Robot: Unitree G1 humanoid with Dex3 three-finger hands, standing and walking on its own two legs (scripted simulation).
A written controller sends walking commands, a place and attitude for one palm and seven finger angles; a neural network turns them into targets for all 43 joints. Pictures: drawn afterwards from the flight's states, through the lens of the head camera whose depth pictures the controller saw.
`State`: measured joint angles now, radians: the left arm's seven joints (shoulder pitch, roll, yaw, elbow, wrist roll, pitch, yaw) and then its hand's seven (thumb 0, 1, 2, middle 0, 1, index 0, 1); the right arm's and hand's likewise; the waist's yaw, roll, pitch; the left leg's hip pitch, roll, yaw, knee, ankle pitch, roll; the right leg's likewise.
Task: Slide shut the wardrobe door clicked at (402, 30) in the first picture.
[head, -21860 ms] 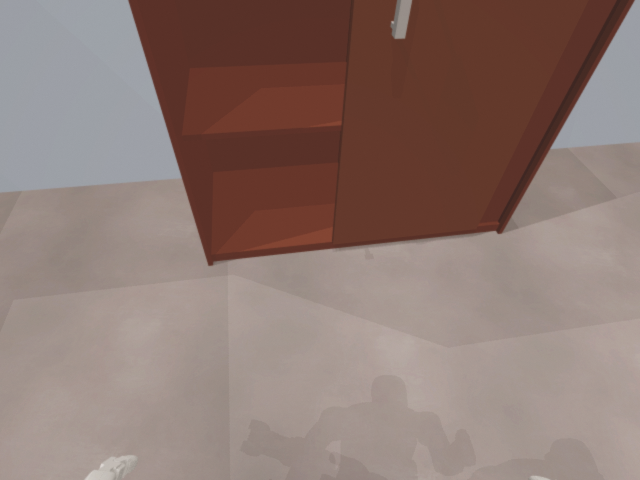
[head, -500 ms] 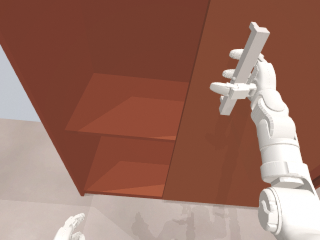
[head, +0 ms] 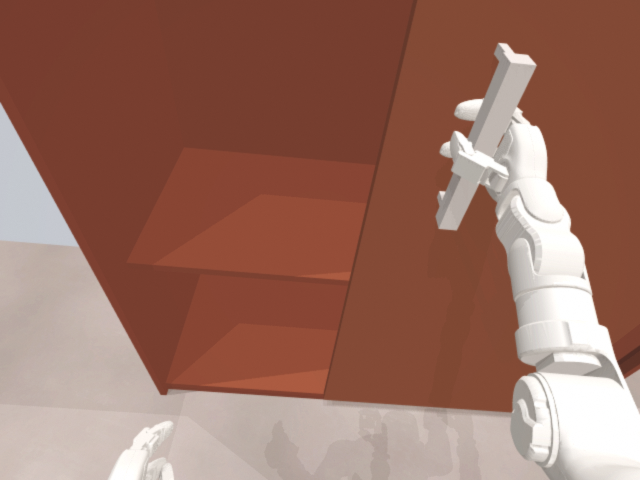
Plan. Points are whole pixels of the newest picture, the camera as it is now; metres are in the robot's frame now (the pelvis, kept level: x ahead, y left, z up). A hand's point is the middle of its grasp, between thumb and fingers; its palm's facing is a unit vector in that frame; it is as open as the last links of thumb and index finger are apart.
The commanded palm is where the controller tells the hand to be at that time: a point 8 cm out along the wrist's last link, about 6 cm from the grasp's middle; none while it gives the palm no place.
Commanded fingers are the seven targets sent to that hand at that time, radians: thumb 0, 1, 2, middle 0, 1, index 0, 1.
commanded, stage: grip the handle and tug to test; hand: right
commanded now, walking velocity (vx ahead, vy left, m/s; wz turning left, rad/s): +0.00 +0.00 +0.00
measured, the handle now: (471, 145) +0.48 -0.14 +0.22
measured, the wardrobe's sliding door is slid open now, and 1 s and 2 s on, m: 0.48 0.48 0.47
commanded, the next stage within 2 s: tug the door sideways, standing still in 0.62 s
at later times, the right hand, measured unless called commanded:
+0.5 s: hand (463, 156) +0.43 -0.12 +0.23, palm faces +0.01 +1.00 +0.00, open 5.6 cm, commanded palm +0.39 -0.17 +0.22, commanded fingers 0.00 -0.90 -0.90 0.45 1.40 0.45 1.40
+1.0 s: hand (462, 157) +0.43 -0.12 +0.23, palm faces +0.04 +1.00 -0.02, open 5.7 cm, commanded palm +0.41 -0.15 +0.22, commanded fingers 0.00 -0.90 -0.90 0.45 1.40 0.45 1.40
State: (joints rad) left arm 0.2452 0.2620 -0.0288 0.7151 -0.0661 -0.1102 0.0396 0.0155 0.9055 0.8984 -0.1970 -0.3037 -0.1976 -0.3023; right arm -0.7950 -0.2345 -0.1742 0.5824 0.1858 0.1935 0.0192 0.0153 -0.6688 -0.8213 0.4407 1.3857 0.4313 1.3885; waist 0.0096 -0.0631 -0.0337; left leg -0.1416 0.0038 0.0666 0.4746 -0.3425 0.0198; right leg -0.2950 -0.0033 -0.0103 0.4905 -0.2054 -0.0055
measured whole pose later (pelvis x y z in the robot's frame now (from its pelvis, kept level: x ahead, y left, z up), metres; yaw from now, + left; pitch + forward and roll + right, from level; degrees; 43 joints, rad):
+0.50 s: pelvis +0.01 +0.00 +0.00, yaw +1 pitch +1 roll +0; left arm 0.26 0.26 -0.03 0.69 -0.07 -0.09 0.03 0.02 0.91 0.90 -0.20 -0.30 -0.20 -0.30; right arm -0.72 -0.26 -0.22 0.51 0.19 0.21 0.04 0.02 -0.67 -0.82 0.45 1.40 0.43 1.40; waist 0.03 -0.07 -0.05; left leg -0.14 0.00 0.05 0.47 -0.34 0.02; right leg -0.28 -0.01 -0.03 0.48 -0.21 0.00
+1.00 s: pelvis +0.04 +0.00 +0.00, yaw -1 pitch +2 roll +0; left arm 0.16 0.27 -0.02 0.65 -0.06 -0.03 0.03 0.02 0.91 0.90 -0.20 -0.30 -0.20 -0.30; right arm -0.61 -0.18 -0.15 0.19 0.18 0.38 -0.02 0.00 -0.67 -0.82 0.45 1.40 0.41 1.40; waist -0.02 -0.06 -0.05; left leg -0.10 0.01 0.07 0.48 -0.37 0.02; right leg -0.26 0.01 0.00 0.50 -0.26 0.00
